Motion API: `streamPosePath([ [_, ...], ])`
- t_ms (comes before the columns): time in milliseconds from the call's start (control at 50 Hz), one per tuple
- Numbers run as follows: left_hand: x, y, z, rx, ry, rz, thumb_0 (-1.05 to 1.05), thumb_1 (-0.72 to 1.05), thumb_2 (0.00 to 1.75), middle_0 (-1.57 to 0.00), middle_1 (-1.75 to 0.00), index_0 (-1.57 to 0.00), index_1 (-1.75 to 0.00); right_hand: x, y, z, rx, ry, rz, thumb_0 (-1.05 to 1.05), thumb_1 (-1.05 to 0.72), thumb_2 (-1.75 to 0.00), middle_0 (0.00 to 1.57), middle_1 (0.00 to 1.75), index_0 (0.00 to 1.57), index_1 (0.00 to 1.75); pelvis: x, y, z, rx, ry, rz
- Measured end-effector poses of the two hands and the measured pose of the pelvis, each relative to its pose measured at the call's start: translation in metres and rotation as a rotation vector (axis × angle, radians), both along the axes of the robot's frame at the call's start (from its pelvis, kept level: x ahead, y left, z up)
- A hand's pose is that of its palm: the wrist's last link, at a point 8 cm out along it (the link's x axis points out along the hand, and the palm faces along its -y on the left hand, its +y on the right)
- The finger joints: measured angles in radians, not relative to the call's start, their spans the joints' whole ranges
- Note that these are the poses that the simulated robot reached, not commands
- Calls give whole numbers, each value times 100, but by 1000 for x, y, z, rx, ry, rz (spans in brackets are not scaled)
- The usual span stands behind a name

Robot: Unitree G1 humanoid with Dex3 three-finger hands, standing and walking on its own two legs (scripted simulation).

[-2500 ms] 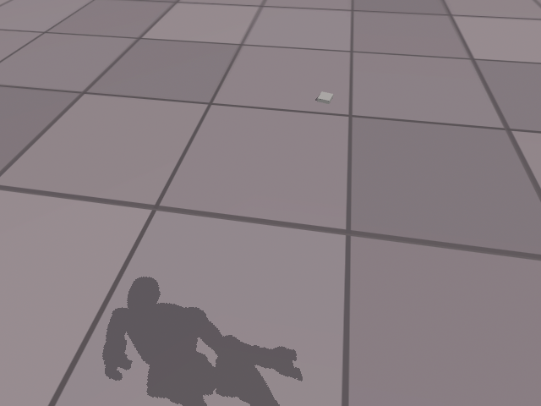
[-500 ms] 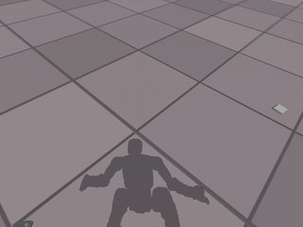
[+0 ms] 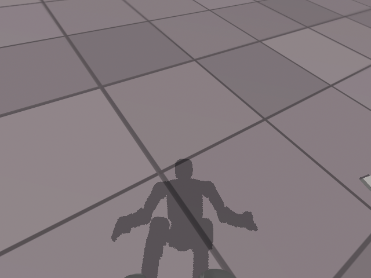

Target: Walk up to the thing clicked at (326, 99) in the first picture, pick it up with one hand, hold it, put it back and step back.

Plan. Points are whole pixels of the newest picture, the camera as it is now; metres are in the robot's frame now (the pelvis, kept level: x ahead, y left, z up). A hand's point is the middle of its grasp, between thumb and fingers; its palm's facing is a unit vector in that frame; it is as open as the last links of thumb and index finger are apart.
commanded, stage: walk up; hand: left
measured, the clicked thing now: out of the picture +0.85 -1.25 -0.73
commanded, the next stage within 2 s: none
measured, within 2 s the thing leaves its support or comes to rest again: neither
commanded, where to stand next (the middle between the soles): +0.59 -1.63 m, yaw +24 degrees
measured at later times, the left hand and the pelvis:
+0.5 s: hand (174, 262) +0.19 +0.03 -0.11, palm faces +0.15 -0.92 -0.36, open 7.4 cm; pelvis +0.16 -0.26 +0.02, yaw +9 degrees
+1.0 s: hand (246, 201) +0.36 -0.17 -0.14, palm faces +0.12 -0.92 -0.37, open 7.3 cm; pelvis +0.30 -0.49 -0.02, yaw +12 degrees
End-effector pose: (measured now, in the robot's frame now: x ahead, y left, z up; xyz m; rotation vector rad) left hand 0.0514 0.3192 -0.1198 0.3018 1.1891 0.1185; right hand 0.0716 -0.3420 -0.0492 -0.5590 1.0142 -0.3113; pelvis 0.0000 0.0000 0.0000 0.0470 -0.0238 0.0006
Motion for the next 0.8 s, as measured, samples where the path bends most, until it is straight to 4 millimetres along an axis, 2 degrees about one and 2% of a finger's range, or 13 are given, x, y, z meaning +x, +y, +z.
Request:
streamPosePath([
  [80, 65, -39, 8, -30, -112, -35, 1, 91, 90, -21, -30, -20, -30, -12, -49, 8, -35, 92, -17, 0, -89, -90, 21, 30, 21, 30, 23, -40, 3, -3, -2, 24],
  [140, 105, -68, 16, -24, -165, -41, 1, 91, 90, -21, -30, -20, -30, -12, -92, 9, -52, 154, -22, 0, -89, -90, 21, 30, 21, 30, 43, -76, 1, -9, 8, 45],
  [200, 138, -99, 22, 11, -192, -36, 1, 91, 90, -21, -30, -20, -30, -2, -142, 5, -61, 194, -35, 0, -89, -90, 21, 30, 21, 30, 66, -119, -3, -9, 21, 68],
  [260, 161, -134, 26, 61, -221, -13, 0, 91, 90, -21, -30, -20, -30, 19, -200, -11, -80, 237, -41, 0, -89, -90, 22, 30, 21, 30, 89, -164, -15, -34, 23, 88],
  [300, 162, -159, 30, 82, -225, 4, 0, 91, 90, -21, -30, -20, -30, 42, -230, -21, -94, 259, -57, 0, -89, -90, 21, 30, 21, 30, 100, -186, -17, -41, 18, 102],
  [340, 155, -183, 36, 77, -198, 48, 0, 91, 90, -21, -30, -20, -30, 71, -244, -24, -78, 248, -61, 1, -89, -90, 21, 30, 21, 30, 110, -202, -8, -37, 17, 114],
  [460, 126, -233, 51, 74, -88, 172, 0, 91, 90, -21, -30, -21, -30, 161, -254, -17, 14, 179, 74, 0, -90, -90, 21, 30, 21, 30, 149, -245, 19, -47, 23, 145],
  [520, 117, -251, 47, 76, -48, 227, 0, 91, 90, -21, -30, -21, -30, 197, -257, -14, 36, 172, 135, 0, -90, -90, 21, 30, 21, 30, 170, -268, 22, -55, 19, 166],
  [580, 118, -271, 35, 66, -19, 265, 1, 91, 90, -21, -30, -20, -30, 227, -264, -11, 41, 163, 177, 0, -90, -90, 21, 30, 21, 30, 192, -289, 19, -58, 16, 188],
  [640, 131, -295, 17, 49, -1, 266, 1, 91, 90, -21, -30, -20, -30, 249, -282, -12, 17, 132, 200, 0, -89, -90, 21, 30, 21, 30, 210, -307, 8, -43, 20, 209],
  [680, 146, -316, 12, 30, 16, 240, 1, 91, 90, -21, -30, -20, -30, 259, -299, -8, 2, 111, 183, 0, -89, -90, 21, 30, 21, 30, 218, -320, 8, -33, 16, 216],
  [800, 208, -366, 9, -18, -41, 179, 1, 91, 90, -21, -30, -20, -30, 278, -364, 10, -50, 91, 153, 0, -89, -90, 21, 30, 21, 30, 245, -370, 9, -20, -6, 206],
])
